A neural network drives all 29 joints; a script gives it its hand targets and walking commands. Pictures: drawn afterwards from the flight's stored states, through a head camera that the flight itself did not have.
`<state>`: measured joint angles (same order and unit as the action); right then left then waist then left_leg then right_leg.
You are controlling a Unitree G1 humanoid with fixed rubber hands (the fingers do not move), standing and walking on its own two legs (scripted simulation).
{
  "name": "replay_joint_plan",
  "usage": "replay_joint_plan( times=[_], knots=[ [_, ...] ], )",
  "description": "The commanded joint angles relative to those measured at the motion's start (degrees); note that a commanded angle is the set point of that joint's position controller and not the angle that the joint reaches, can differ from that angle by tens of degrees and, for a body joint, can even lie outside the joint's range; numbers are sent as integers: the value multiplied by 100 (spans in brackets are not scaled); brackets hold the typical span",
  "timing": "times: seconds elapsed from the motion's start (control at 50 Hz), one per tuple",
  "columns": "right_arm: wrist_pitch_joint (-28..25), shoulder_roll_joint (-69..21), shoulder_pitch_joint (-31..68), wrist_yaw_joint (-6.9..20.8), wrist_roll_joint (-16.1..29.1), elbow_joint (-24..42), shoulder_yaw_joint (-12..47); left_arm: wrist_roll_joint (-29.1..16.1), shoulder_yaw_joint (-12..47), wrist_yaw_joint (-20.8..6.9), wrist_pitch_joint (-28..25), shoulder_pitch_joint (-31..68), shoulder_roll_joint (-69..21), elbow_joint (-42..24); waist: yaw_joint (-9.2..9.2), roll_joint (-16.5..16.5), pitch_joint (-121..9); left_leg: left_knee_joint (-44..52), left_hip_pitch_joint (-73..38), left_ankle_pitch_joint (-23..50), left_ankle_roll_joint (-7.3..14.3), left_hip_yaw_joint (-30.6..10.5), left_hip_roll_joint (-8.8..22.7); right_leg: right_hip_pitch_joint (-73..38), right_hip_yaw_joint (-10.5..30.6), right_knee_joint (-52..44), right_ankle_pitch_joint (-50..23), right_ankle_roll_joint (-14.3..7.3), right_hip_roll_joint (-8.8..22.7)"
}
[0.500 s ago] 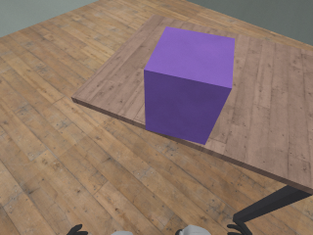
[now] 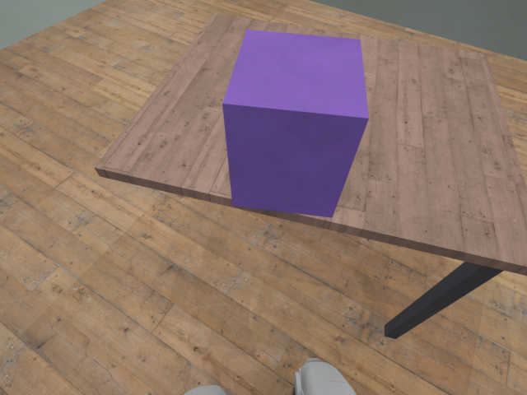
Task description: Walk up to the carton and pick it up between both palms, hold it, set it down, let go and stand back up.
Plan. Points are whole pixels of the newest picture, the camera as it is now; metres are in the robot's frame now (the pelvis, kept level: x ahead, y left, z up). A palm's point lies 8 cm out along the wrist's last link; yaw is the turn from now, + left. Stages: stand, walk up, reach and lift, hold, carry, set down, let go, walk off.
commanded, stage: walk up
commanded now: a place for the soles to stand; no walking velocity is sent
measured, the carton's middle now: (291, 128) +0.54 -0.03 +0.07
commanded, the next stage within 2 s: none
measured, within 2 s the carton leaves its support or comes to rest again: neither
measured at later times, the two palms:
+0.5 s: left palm out of the picture +0.12 +0.26 -0.13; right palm out of the picture +0.03 -0.19 -0.13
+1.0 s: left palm (97, 386) +0.13 +0.27 -0.13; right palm out of the picture -0.03 -0.19 -0.14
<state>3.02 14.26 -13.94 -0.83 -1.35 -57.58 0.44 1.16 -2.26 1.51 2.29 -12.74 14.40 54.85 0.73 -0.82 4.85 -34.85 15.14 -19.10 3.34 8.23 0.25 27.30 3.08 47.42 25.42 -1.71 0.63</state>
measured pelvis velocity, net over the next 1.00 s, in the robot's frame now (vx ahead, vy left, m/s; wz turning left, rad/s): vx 0.03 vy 0.06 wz -0.21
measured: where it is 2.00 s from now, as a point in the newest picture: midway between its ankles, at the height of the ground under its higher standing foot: outside the picture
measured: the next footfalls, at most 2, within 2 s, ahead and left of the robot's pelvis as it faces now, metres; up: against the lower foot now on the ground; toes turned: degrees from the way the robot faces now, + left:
right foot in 0.10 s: +0.05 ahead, -0.11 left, +0.00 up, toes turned -5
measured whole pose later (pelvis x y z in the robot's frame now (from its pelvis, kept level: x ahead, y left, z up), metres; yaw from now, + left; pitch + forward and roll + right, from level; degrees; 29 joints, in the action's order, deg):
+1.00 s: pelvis +0.03 +0.06 +0.00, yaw -12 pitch -2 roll +1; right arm 2.3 14.6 -17.7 -0.7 -1.4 -58.5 1.8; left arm 1.4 2.9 3.1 0.4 -12.3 10.7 57.7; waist 2.1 1.2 4.5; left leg -28.2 7.0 -19.9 6.1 14.9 -3.1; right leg 14.9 8.3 35.4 18.3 1.4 1.0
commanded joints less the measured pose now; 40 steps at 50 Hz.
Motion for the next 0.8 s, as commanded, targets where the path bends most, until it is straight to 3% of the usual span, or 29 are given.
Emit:
replay_joint_plan(
  times=[0.0, 0.04, 0.06, 0.08, 0.1, 0.12, 0.14, 0.16, 0.2, 0.22, 0.26, 0.28, 0.32, 0.36, 0.44, 0.46, 0.52, 0.56, 0.58, 0.7, 0.74, 0.78],
  knots=[
    [-232, 830, 467, -99, -137, 502, -109, -17, 1, 91, -284, -304, 195, -449, -158, 672, -522, 1363, -565, 914, 732, -1507, 1651, -185, -145, -471, -149, -131, 75],
    [-201, 831, 533, -32, -102, 486, -49, -16, 38, 85, -352, -527, 167, -483, -303, 522, -655, 932, 1, 731, 588, -1124, 1546, -1426, -310, -1992, -1378, -147, 18],
    [-199, 684, 340, -9, -111, 447, -16, -4, 40, 102, -404, -640, 286, -527, -284, 320, -684, 436, 271, 818, 389, -993, 1358, -1939, 338, -2370, -1742, -223, 276],
    [-228, 441, -65, 16, -87, 423, 55, 80, -23, 120, -463, -739, 646, -572, -189, -566, -832, -473, 924, 205, 6, -688, 952, -2566, 1914, -2749, -2032, -474, 1214],
    [-223, 245, -299, 55, -85, 427, 105, 5, -64, 122, -458, -617, 837, -655, 93, -746, -420, -634, 1400, -833, -273, -494, 462, -2240, 2803, -2957, -2044, -768, 1766],
    [-162, 487, -296, 20, -32, 400, 14, -53, -105, 138, -385, -878, 874, -486, -81, -855, -370, -685, 1018, -1037, -249, -715, 492, -1774, 3003, -2812, -1624, -1294, 1787],
    [-181, 615, -52, -1, -59, 429, 27, -72, -104, 122, -381, -869, 846, -436, -170, -869, -126, -543, 971, -941, -215, -724, 509, -1582, 2910, -2787, -1784, -1297, 1650],
    [-247, 582, 116, 17, -98, 426, 48, -79, -73, 98, -410, -788, 716, -436, -154, -659, -134, -218, 744, -591, -224, -692, 469, -1542, 2527, -2789, -2120, -1139, 1525],
    [-406, 510, -295, 7, 6, 336, 74, -111, -36, 68, -456, -334, 715, -579, 78, -605, -623, 691, -30, 625, -322, -730, 618, -1678, 1354, -2418, -3276, -700, 1204],
    [-460, 505, -444, 0, 16, 237, 64, -90, 44, 4, -474, -261, 535, -589, 146, -450, -768, 976, -467, 1029, -365, -826, 681, -1485, 1028, -2181, -3449, -480, 866],
    [-441, 777, -85, 7, 17, 197, -9, -56, 118, -61, -447, -307, 259, -487, -26, -80, -513, 1321, -867, 1324, -172, -1102, 950, -924, 496, -1821, -2477, -187, 289],
    [-428, 761, 53, 0, 40, 307, 2, -65, 129, -42, -411, -309, 179, -473, -42, 62, -439, 1511, -817, 1251, 30, -1350, 1169, -893, 331, -1730, -1868, -115, 125],
    [-380, 779, -41, -38, 82, 265, 27, -29, 202, 3, -381, -252, 130, -477, -67, 163, -136, 1701, -704, 1483, 159, -1336, 1275, -869, 318, -1724, -1594, -127, 106],
    [-386, 710, -168, -47, 57, 201, 29, 14, 214, -3, -393, -187, 129, -407, 22, 200, -60, 1569, -911, 2331, 88, -1057, 1229, -719, 268, -1641, -1836, -167, 98],
    [-337, 698, -125, -39, 58, 208, -8, 23, 212, 80, -370, -293, 193, -294, -7, 515, 12, 1702, -887, 2271, -63, -917, 1188, -740, 259, -1614, -1663, -111, 130],
    [-322, 716, -163, -56, 48, 238, 1, 35, 233, 96, -368, -265, 227, -313, 6, 332, -83, 1669, -927, 2351, -70, -914, 1232, -773, 206, -1610, -1739, -112, 150],
    [-293, 718, -224, -37, 53, 196, -4, 33, 280, 105, -361, -272, 215, -249, -17, 315, -160, 1567, -1038, 2499, -23, -719, 1144, -810, 229, -1581, -1979, -114, 183],
    [-266, 783, -321, -39, 26, 226, -35, 41, 279, 130, -356, -186, 298, -222, 77, 261, -233, 1471, -1185, 2720, -101, -624, 1160, -741, 202, -1496, -2207, -88, 199],
    [-248, 756, -401, -25, 41, 225, -26, 57, 274, 130, -352, -215, 333, -218, 97, 152, -349, 1454, -1223, 2724, -122, -607, 1181, -763, 186, -1481, -2199, -72, 170],
    [-152, 896, -472, -48, -6, 264, -58, 57, 336, 176, -279, -91, 350, -171, 141, 210, -169, 1843, -1167, 1864, -112, -899, 1382, -520, 142, -1419, -1327, -92, 145],
    [-165, 952, -471, -32, -31, 260, -73, 62, 351, 178, -294, -60, 339, -183, 101, 127, -198, 1729, -1139, 1935, -16, -748, 1325, -604, 165, -1466, -1517, -109, 190],
    [-158, 968, -535, -33, -32, 222, -87, 29, 351, 175, -310, -141, 370, -88, 47, -52, -237, 1687, -1113, 1912, -112, -726, 1283, -773, 221, -1510, -1738, -138, 196]
  ],
)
